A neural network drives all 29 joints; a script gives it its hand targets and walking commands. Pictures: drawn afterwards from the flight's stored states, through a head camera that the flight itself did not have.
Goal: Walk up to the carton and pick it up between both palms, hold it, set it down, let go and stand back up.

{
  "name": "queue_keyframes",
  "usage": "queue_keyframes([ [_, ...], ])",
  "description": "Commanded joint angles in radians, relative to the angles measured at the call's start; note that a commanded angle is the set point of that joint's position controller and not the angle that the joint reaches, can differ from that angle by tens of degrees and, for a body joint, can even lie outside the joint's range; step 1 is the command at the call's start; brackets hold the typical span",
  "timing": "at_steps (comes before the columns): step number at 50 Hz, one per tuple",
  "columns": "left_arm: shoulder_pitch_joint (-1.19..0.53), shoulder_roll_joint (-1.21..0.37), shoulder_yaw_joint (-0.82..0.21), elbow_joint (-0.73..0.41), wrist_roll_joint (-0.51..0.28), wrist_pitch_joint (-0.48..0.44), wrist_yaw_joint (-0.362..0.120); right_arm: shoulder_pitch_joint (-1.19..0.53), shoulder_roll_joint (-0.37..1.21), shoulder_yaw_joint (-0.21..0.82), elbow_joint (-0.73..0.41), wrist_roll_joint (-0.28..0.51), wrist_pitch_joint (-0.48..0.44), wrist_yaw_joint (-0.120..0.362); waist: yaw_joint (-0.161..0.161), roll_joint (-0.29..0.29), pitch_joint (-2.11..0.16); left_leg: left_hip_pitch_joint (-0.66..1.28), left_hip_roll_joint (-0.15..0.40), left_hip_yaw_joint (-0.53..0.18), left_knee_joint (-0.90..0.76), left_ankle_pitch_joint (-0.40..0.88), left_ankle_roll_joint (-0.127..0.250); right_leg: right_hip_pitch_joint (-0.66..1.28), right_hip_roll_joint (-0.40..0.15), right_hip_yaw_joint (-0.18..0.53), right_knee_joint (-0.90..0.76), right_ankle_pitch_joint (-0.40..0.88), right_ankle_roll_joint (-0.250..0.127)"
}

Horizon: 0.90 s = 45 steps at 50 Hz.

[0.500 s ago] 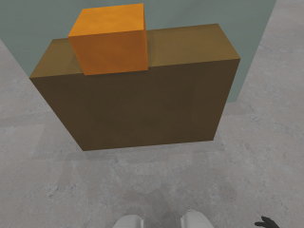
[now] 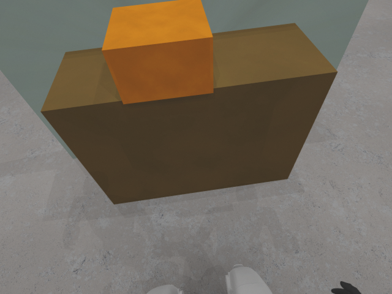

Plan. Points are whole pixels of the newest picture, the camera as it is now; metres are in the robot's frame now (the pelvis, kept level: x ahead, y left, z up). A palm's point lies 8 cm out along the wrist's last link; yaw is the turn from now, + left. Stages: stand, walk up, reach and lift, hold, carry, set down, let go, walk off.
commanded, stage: walk up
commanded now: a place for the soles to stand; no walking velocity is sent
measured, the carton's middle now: (162, 49) +0.81 +0.06 +0.07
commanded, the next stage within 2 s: none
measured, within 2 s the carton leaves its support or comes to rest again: neither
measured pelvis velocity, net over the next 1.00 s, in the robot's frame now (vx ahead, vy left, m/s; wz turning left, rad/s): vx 0.11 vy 0.17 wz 0.00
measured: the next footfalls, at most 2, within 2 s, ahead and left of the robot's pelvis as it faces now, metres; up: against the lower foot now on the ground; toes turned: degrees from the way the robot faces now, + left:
left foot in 0.32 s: +0.16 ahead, +0.29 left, +0.00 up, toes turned +2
right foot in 0.66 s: +0.21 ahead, +0.02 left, +0.00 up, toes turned -1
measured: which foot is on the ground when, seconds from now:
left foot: down 0.00-0.00, up 0.02-0.30, down 0.32-1.00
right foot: down 0.00-0.32, up 0.34-0.64, down 0.66-1.00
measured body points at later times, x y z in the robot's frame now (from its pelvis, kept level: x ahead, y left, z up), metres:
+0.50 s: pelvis +0.07 +0.14 +0.00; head +0.09 +0.11 +0.45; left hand +0.14 +0.47 -0.09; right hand +0.16 -0.19 -0.12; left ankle +0.10 +0.23 -0.68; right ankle +0.09 +0.00 -0.63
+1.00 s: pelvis +0.11 +0.17 +0.00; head +0.13 +0.15 +0.45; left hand +0.19 +0.50 -0.09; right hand +0.20 -0.16 -0.11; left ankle +0.12 +0.28 -0.68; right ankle +0.17 +0.02 -0.68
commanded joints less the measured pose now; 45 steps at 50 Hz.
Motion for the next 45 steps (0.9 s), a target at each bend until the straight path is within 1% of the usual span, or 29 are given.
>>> queue_keyframes([
  [1,0.286,0.454,0.116,-0.016,-0.013,-0.024,0.033,-0.079,-0.231,-0.052,-0.151,-0.053,0.001,-0.016,0.187,-0.198,-0.241,-0.51,-0.006,-0.214,0.34,-0.06,-0.016,0.642,-0.437,0.885,-0.569,-0.298,-0.253],
  [2,0.182,0.444,0.116,-0.042,-0.015,-0.018,0.041,-0.11,-0.273,-0.069,-0.134,-0.056,0.018,-0.014,0.157,-0.139,-0.104,-0.506,0.041,-0.235,0.345,-0.05,-0.023,0.489,-0.457,0.861,-0.583,-0.382,-0.273],
  [4,0.095,0.398,0.103,-0.04,-0.007,-0.015,0.053,-0.103,-0.251,-0.08,-0.113,-0.054,0.024,-0.004,0.101,-0.108,0.03,-0.48,0.105,-0.243,0.303,-0.041,-0.032,0.353,-0.397,0.66,-0.491,-0.263,-0.25],
  [5,0.101,0.381,0.094,-0.036,-0.003,-0.013,0.049,-0.073,-0.25,-0.086,-0.101,-0.058,0.022,-0.001,0.092,-0.134,0.026,-0.448,0.103,-0.231,0.27,-0.042,-0.031,0.32,-0.359,0.602,-0.468,-0.205,-0.236],
  [7,0.111,0.406,0.099,-0.031,0.005,-0.021,0.042,-0.075,-0.232,-0.089,-0.104,-0.061,0.018,0.006,0.101,-0.184,0.011,-0.388,0.1,-0.223,0.224,-0.022,-0.029,0.277,-0.354,0.54,-0.428,-0.074,-0.23],
  [10,0.052,0.44,0.107,-0.042,0.019,-0.022,0.04,-0.087,-0.226,-0.092,-0.113,-0.046,0.01,0.014,0.083,-0.25,-0.002,-0.305,0.113,-0.202,0.114,-0.03,-0.026,0.18,-0.36,0.471,-0.419,-0.114,-0.237],
  [12,-0.021,0.449,0.107,-0.052,0.022,-0.018,0.035,-0.019,-0.235,-0.104,-0.09,-0.037,0.003,0.016,0.033,-0.244,-0.034,-0.149,0.106,-0.161,-0.008,0.021,-0.023,0.089,-0.329,0.39,-0.365,-0.118,-0.208],
  [13,-0.097,0.434,0.098,-0.061,0.022,-0.012,0.033,0.085,-0.233,-0.112,-0.053,-0.041,-0.003,0.014,-0.051,-0.239,-0.06,0.049,0.084,-0.108,-0.127,0.107,-0.011,-0.036,-0.3,0.299,-0.266,-0.125,-0.171],
  [14,-0.153,0.372,0.075,-0.071,0.024,-0.003,0.029,0.23,-0.246,-0.128,0.003,-0.045,-0.016,0.006,-0.134,-0.104,-0.105,0.293,0.026,-0.108,-0.226,0.086,-0.021,-0.202,-0.225,0.17,-0.033,-0.094,-0.108],
  [15,-0.122,0.24,0.036,-0.057,0.024,0.004,0.025,0.314,-0.319,-0.145,0.039,-0.059,-0.019,-0.007,-0.166,0.214,-0.109,0.402,0.051,-0.291,-0.398,-0.097,-0.02,-0.367,-0.076,-0.006,0.368,-0.134,-0.031],
  [16,-0.11,0.159,0.005,-0.071,-0.005,0.012,0.027,0.237,-0.35,-0.139,-0.008,-0.069,-0.023,-0.023,-0.127,0.33,-0.03,0.302,0.182,-0.634,-0.579,-0.235,0.004,-0.521,0.03,0.003,0.534,-0.232,0.012],
  [17,-0.086,0.235,0.021,-0.074,-0.023,0.012,0.032,0.144,-0.385,-0.135,-0.053,-0.051,-0.02,-0.02,-0.083,0.23,-0.018,0.199,0.271,-0.922,-0.791,-0.347,0.059,-0.476,0.032,0.062,0.534,-0.234,0.005],
  [18,-0.108,0.306,0.032,-0.064,-0.02,0.009,0.026,0.074,-0.375,-0.133,-0.06,-0.041,-0.015,-0.017,-0.057,0.078,0.041,0.131,0.298,-0.976,-0.821,-0.355,0.08,-0.431,0.003,0.082,0.527,-0.185,0.003],
  [19,-0.067,0.324,0.037,-0.035,-0.017,0.005,0.018,0.04,-0.351,-0.127,-0.068,-0.04,-0.021,-0.02,-0.02,0.012,0.034,0.166,0.295,-0.91,-0.744,-0.222,0.075,-0.405,-0.041,0.053,0.499,-0.136,0.0],
  [21,-0.001,0.308,0.04,-0.006,-0.017,0.001,0.007,0.048,-0.295,-0.105,-0.054,-0.05,-0.033,-0.03,0.005,0.011,0.012,0.217,0.246,-0.705,-0.551,0.071,0.118,-0.346,-0.075,0.033,0.403,-0.112,0.004],
  [24,-0.055,0.266,0.033,-0.049,-0.015,-0.002,-0.012,0.111,-0.273,-0.083,-0.032,-0.043,-0.053,-0.034,-0.011,-0.019,0.005,0.246,0.271,-0.661,-0.495,0.227,0.172,-0.317,-0.068,0.038,0.306,-0.142,-0.008],
  [28,-0.124,0.236,0.02,-0.084,-0.02,-0.004,-0.027,0.107,-0.277,-0.067,-0.018,-0.037,-0.063,-0.052,-0.009,0.006,0.017,0.257,0.281,-0.561,-0.431,0.509,0.182,-0.26,-0.067,0.022,0.144,-0.159,-0.006],
  [30,-0.08,0.219,0.019,-0.07,-0.021,-0.012,-0.027,0.06,-0.263,-0.057,-0.029,-0.033,-0.06,-0.054,0.025,0.013,-0.037,0.195,0.25,-0.443,-0.357,0.654,0.156,-0.094,-0.039,-0.019,0.002,-0.105,-0.014],
  [32,0.077,0.237,0.035,-0.019,-0.005,-0.022,-0.014,-0.055,-0.236,-0.042,-0.066,-0.015,-0.052,-0.052,0.137,-0.066,-0.132,-0.079,0.168,-0.242,-0.138,0.762,0.061,0.355,-0.015,-0.013,-0.21,0.1,-0.061],
  [33,0.195,0.307,0.069,-0.003,0.008,-0.023,-0.004,-0.057,-0.169,-0.02,-0.092,-0.004,-0.056,-0.052,0.199,-0.22,-0.227,-0.231,0.075,-0.136,0.146,0.654,-0.006,0.552,-0.136,0.247,-0.299,0.082,-0.137],
  [34,0.179,0.365,0.078,-0.02,0.004,-0.017,0.001,-0.032,-0.12,-0.003,-0.105,-0.009,-0.052,-0.057,0.171,-0.375,-0.244,-0.394,-0.027,-0.105,0.269,0.04,-0.047,0.585,-0.36,0.632,-0.385,0.208,-0.239],
  [35,0.128,0.385,0.075,-0.035,-0.002,-0.002,-0.003,-0.081,-0.201,-0.021,-0.09,-0.015,-0.029,-0.071,0.165,-0.273,-0.223,-0.35,-0.008,-0.177,0.254,-0.148,-0.026,0.433,-0.421,0.774,-0.472,0.038,-0.301],
  [36,0.063,0.387,0.074,-0.049,-0.003,0.003,0.002,-0.093,-0.224,-0.031,-0.078,-0.021,-0.016,-0.069,0.144,-0.25,-0.124,-0.349,0.025,-0.19,0.258,-0.173,-0.03,0.332,-0.423,0.756,-0.495,-0.071,-0.318],
  [38,-0.025,0.343,0.061,-0.048,0.006,0.014,0.012,-0.045,-0.215,-0.044,-0.04,-0.02,-0.021,-0.06,0.094,-0.218,-0.009,-0.28,0.057,-0.185,0.145,-0.126,-0.03,0.204,-0.347,0.582,-0.421,-0.022,-0.27],
  [41,-0.078,0.342,0.049,-0.044,0.017,0.022,-0.01,0.039,-0.192,-0.046,-0.004,-0.017,-0.04,-0.052,0.049,-0.289,-0.053,-0.066,0.022,-0.124,-0.083,-0.049,-0.012,0.067,-0.264,0.422,-0.367,-0.021,-0.193],
  [42,-0.131,0.331,0.041,-0.048,0.011,0.029,-0.019,0.095,-0.176,-0.047,0.024,-0.013,-0.048,-0.054,0.013,-0.284,-0.061,0.087,0.002,-0.095,-0.21,0.056,-0.007,-0.03,-0.225,0.345,-0.324,-0.05,-0.153],
  [43,-0.174,0.281,0.026,-0.054,0.006,0.036,-0.024,0.164,-0.188,-0.052,0.057,-0.02,-0.061,-0.06,-0.023,-0.218,-0.065,0.169,0.007,-0.144,-0.356,0.072,-0.012,-0.093,-0.169,0.247,-0.198,-0.048,-0.098],
  [44,-0.188,0.207,0.006,-0.059,0.0,0.043,-0.027,0.179,-0.25,-0.064,0.067,-0.039,-0.072,-0.069,-0.033,-0.007,-0.059,0.199,0.149,-0.426,-0.523,-0.013,0.02,-0.193,-0.085,0.128,0.067,-0.054,-0.035],
  [45,-0.186,0.188,0.003,-0.062,-0.013,0.049,-0.025,0.066,-0.313,-0.068,0.032,-0.036,-0.078,-0.074,0.01,0.039,-0.008,0.126,0.301,-0.741,-0.645,-0.109,0.077,-0.272,-0.012,0.008,0.139,-0.141,0.015],
])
